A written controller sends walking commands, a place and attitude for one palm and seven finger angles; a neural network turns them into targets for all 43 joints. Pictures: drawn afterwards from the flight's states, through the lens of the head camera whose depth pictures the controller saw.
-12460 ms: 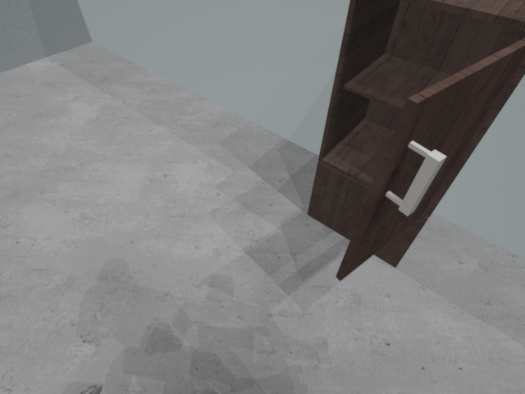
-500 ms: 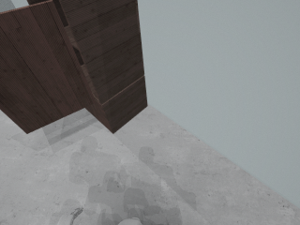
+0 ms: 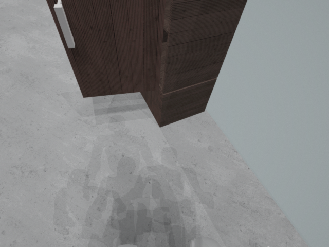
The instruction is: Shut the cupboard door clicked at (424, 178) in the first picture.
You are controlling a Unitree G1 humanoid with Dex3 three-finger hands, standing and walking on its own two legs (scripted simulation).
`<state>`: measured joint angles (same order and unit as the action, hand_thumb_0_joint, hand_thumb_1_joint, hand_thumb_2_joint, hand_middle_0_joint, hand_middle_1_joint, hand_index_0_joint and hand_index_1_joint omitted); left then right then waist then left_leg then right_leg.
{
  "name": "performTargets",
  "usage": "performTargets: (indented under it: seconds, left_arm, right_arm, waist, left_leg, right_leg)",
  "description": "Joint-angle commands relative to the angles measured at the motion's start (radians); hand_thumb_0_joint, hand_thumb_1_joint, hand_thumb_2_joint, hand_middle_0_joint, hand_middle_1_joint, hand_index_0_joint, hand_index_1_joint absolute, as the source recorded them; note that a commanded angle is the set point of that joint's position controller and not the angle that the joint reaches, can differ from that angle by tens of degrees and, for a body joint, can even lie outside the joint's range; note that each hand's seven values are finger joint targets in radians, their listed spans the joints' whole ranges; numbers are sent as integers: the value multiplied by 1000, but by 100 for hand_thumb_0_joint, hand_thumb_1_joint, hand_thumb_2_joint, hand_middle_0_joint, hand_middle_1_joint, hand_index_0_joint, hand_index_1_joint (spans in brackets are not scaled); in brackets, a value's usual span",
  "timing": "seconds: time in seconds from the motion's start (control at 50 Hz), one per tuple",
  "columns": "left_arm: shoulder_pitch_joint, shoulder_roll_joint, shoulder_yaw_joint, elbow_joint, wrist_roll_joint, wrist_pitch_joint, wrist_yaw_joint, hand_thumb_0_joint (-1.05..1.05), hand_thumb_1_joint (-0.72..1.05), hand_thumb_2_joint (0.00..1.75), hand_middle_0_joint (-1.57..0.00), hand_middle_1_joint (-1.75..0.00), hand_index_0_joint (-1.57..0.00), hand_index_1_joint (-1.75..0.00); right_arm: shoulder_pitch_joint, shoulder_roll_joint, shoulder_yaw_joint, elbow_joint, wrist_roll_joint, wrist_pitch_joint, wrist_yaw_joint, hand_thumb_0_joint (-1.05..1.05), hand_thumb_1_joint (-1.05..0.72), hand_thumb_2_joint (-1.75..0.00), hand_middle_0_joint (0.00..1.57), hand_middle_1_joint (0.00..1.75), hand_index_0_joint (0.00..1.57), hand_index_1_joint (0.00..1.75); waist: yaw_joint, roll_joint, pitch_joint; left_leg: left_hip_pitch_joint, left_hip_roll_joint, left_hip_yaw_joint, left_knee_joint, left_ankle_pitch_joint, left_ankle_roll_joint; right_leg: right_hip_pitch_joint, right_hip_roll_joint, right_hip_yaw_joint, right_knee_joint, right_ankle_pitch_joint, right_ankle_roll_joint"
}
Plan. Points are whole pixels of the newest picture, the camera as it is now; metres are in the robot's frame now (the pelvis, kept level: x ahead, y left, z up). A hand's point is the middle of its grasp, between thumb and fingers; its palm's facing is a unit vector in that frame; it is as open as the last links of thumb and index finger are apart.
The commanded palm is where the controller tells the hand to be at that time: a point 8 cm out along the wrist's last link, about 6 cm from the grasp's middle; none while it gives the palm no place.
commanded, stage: turn to face it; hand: left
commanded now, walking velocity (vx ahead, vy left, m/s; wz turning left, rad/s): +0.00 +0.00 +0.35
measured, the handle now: (65, 24) +0.80 +0.44 +0.04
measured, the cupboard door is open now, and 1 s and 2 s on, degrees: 76 76 76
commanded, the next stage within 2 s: take the last steps up to it in 0.34 s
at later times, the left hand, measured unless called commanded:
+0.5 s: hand out of the picture +0.05 +0.16 -0.14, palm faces +0.17 -0.95 -0.27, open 7.4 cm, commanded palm none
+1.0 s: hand out of the picture -0.09 +0.19 -0.17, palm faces +0.30 -0.94 -0.16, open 7.4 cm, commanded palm none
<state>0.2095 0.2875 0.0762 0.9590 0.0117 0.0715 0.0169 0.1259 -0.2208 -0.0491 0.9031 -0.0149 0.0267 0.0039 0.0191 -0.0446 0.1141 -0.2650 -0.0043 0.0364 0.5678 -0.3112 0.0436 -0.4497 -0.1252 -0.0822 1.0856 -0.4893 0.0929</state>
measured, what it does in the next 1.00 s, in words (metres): steps on the spot: right foot, then left foot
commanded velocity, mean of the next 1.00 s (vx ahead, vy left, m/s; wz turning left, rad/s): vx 0.17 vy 0.00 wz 0.13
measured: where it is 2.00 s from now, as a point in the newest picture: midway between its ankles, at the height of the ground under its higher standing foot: (149, 209)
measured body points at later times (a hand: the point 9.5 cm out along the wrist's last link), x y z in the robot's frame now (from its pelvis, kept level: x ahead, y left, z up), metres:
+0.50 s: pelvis -0.01 -0.04 +0.01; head +0.02 -0.07 +0.45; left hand +0.04 +0.21 -0.12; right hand +0.06 -0.28 -0.16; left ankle -0.05 +0.09 -0.67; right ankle +0.00 -0.14 -0.73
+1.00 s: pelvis +0.03 +0.04 +0.01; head +0.03 +0.06 +0.46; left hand -0.10 +0.24 -0.16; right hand +0.14 -0.18 -0.13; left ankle -0.02 +0.12 -0.73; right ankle +0.04 -0.10 -0.67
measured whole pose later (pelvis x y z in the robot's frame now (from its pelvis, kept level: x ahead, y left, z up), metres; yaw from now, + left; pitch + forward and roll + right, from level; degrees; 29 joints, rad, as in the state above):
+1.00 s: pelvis +0.03 +0.04 +0.01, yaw +13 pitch -2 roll -1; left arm 0.41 0.18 0.05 1.17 0.03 0.02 -0.01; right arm 0.24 -0.16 -0.05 1.03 -0.02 -0.05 -0.02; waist 0.03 -0.02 0.03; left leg -0.12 0.03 0.13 0.45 -0.30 0.03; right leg -0.40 -0.10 -0.09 1.00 -0.39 0.02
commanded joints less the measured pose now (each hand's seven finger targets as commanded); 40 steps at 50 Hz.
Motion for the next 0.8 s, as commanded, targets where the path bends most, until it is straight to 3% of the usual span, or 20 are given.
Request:
performTargets:
  seconds: [0.0, 0.14, 0.24, 0.28, 0.32, 0.34, 0.36, 0.38, 0.4, 0.42, 0.44, 0.48, 0.56, 0.66, 0.74, 0.78]
  left_arm:
    - [-22, 54, 5, -89, 0, -38, -1, 0, 90, 90, -20, -30, -20, -30]
    - [-69, 35, -5, -104, -1, -36, 7, 0, 90, 90, -20, -30, -20, -30]
    - [-77, 13, -14, -106, -7, -44, 11, 0, 90, 90, -20, -30, -20, -30]
    - [-29, 11, -14, -91, -9, -50, 14, 0, 90, 90, -20, -30, -20, -30]
    - [36, 25, -11, -69, -7, -67, 18, 0, 90, 90, -20, -30, -20, -30]
    - [57, 71, -4, -60, 1, -79, 24, 0, 90, 90, -20, -30, -20, -30]
    - [70, 140, 7, -54, 12, -88, 28, 0, 90, 90, -20, -30, -20, -30]
    - [75, 154, 13, -70, 6, -87, 24, 0, 90, 90, -20, -30, -20, -30]
    - [31, 133, 14, -76, 6, -82, 27, 0, 90, 90, -20, -30, -20, -30]
    - [-7, 99, 7, -81, 5, -79, 29, 0, 90, 90, -20, -30, -20, -30]
    - [-27, 75, 2, -79, 5, -83, 25, 0, 90, 90, -20, -30, -20, -30]
    - [4, 53, -1, -65, 5, -95, 16, 0, 90, 90, -20, -30, -20, -30]
    - [108, 38, -2, -10, 11, -113, 11, 0, 90, 90, -20, -30, -20, -30]
    - [210, 46, -3, 56, 21, -122, 2, 0, 90, 90, -20, -30, -20, -30]
    - [218, 55, -4, 97, 23, -117, -2, 0, 90, 90, -20, -30, -20, -30]
    - [186, 48, -2, 108, 13, -110, -2, 0, 90, 90, -20, -30, -20, -30]
  right_arm:
    - [68, -188, -43, -37, -1, -22, -20, 0, -90, -90, 20, 30, 20, 30]
    - [109, -179, -44, -18, -7, -17, -20, 0, -90, -90, 20, 30, 20, 30]
    - [100, -169, -44, -6, -12, -10, -20, 0, -90, -90, 20, 30, 20, 30]
    - [80, -164, -44, -5, -9, -8, -19, 0, -90, -90, 20, 30, 20, 30]
    - [68, -147, -41, 1, 0, -10, -17, 0, -90, -90, 20, 30, 20, 30]
    - [84, -102, -36, 4, 10, -14, -11, 0, -90, -90, 20, 30, 20, 30]
    - [91, -46, -24, -14, 15, -18, -7, 0, -90, -90, 20, 30, 20, 30]
    - [73, -84, -37, -21, 6, 5, -13, 0, -90, -90, 20, 30, 20, 30]
    - [56, -92, -43, -7, 0, 20, -12, 0, -90, -90, 20, 30, 20, 30]
    - [70, -88, -44, 10, -1, 23, -10, 0, -90, -90, 20, 30, 20, 30]
    - [100, -74, -41, 35, -3, 23, -4, 0, -90, -90, 20, 30, 20, 30]
    - [126, -66, -38, 53, -9, 21, 4, 0, -90, -90, 20, 30, 20, 30]
    - [75, -61, -34, 49, -15, 5, 15, 0, -90, -90, 20, 30, 20, 30]
    - [8, -32, -20, 41, -11, -13, 23, 0, -90, -90, 20, 30, 20, 30]
    - [28, -7, -8, 51, -4, -29, 22, 0, -90, -90, 20, 30, 20, 30]
    - [113, -6, -3, 83, -3, -43, 14, 0, -90, -90, 20, 30, 20, 30]
  waist:
    - [-37, 173, -180]
    - [-52, 160, -154]
    - [-49, 187, -142]
    - [-25, 192, -151]
    - [12, 133, -173]
    - [12, 21, -195]
    - [10, -197, -181]
    - [26, -202, -167]
    - [14, -176, -109]
    - [-11, -103, -77]
    - [-27, -68, -82]
    - [-21, -96, -84]
    - [18, -111, -39]
    - [51, -121, -23]
    - [37, -150, -29]
    - [-9, -124, -53]
  left_leg:
    - [233, 239, -209, -189, 713, 113]
    - [227, 253, -287, -207, 645, 145]
    - [141, 233, -336, -194, 618, 141]
    - [97, 213, -344, -174, 581, 125]
    - [30, 164, -322, -104, 474, 70]
    - [-70, 94, -250, -10, 288, 8]
    - [-220, -47, -105, 142, -79, -59]
    - [-193, -39, -122, 314, -288, -65]
    - [-194, -20, -141, 448, -267, -62]
    - [-213, -12, -131, 519, -219, -64]
    - [-224, 4, -117, 558, -154, -71]
    - [-246, 21, -90, 572, -72, -86]
    - [-288, 68, -46, 494, -27, -97]
    - [-243, 79, 13, 264, -59, -86]
    - [-99, 53, 65, 86, -82, -65]
    - [88, 33, 110, -76, 15, -64]
  right_leg:
    - [-97, 12, 59, 39, 81, 9]
    - [-59, 37, 69, -109, 53, 10]
    - [85, 76, 55, -305, 40, -14]
    - [169, 93, 46, -421, 114, -24]
    - [327, 78, 50, -677, 300, -30]
    - [444, -36, 152, -757, 384, -59]
    - [496, -251, 359, -772, 561, -163]
    - [347, -348, 406, -804, 565, -262]
    - [253, -312, 387, -824, 473, -288]
    - [244, -264, 333, -811, 483, -278]
    - [272, -212, 250, -801, 455, -248]
    - [298, -169, 190, -828, 327, -204]
    - [328, -189, 203, -898, 127, -202]
    - [343, -195, 200, -924, 75, -217]
    - [280, -177, 164, -903, 73, -214]
    - [195, -132, 102, -833, 48, -182]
